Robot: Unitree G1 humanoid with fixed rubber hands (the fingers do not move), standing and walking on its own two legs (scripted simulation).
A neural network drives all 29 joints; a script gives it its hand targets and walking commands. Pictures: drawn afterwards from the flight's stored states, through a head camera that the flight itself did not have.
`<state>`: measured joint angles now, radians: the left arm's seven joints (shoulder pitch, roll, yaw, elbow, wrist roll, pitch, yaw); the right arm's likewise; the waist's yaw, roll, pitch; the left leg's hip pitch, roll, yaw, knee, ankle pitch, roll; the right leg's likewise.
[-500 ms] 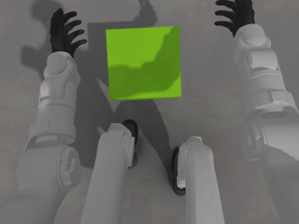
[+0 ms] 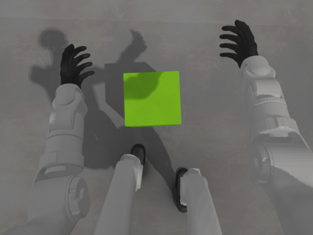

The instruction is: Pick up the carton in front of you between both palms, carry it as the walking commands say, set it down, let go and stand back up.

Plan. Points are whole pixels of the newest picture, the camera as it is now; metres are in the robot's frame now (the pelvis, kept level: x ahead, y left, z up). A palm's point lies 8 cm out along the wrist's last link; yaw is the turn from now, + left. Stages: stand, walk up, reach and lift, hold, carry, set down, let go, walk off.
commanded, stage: let go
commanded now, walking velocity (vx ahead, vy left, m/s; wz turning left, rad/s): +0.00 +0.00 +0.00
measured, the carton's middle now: (152, 103) +0.46 +0.08 -0.50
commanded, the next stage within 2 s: stand in 1.32 s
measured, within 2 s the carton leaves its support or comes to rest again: neither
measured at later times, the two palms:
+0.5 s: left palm (19, 137) +0.30 +0.26 +0.02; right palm (291, 121) +0.39 -0.17 +0.02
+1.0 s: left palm (10, 188) +0.25 +0.22 +0.08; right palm out of the picture +0.26 -0.24 +0.09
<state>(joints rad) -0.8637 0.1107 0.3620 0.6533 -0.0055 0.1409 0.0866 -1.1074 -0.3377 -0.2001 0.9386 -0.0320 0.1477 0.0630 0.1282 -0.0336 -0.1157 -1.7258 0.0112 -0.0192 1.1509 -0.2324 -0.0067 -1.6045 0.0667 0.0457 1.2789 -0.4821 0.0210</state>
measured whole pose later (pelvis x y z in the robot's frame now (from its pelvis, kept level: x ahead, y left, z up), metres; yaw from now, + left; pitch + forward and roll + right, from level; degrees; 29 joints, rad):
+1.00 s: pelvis +0.09 -0.01 +0.15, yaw +2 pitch -2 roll +2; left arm 0.23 0.22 0.03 0.41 0.01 0.09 -0.07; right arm 0.22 -0.20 -0.04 0.45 0.00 0.07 0.05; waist 0.01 -0.05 0.09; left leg -0.20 -0.01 -0.01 0.39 -0.16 -0.02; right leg -0.06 0.01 0.06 0.44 -0.34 -0.02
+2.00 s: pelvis +0.11 +0.02 +0.15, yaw +0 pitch -1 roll +0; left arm 0.21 0.37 0.02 0.82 0.03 0.01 0.03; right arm 0.13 -0.33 -0.02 0.90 -0.03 0.00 -0.02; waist -0.01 -0.05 0.02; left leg -0.23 -0.01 0.02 0.48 -0.23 0.02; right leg -0.05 0.00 0.10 0.42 -0.35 0.02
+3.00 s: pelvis +0.09 +0.01 +0.16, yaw +1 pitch -3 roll +0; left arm 0.17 0.40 0.00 0.99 0.02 0.00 0.02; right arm 0.09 -0.37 -0.01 1.06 -0.01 -0.01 -0.01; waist -0.01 -0.03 0.04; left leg -0.19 -0.01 0.01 0.40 -0.16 0.02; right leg -0.01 0.01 0.08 0.34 -0.28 0.02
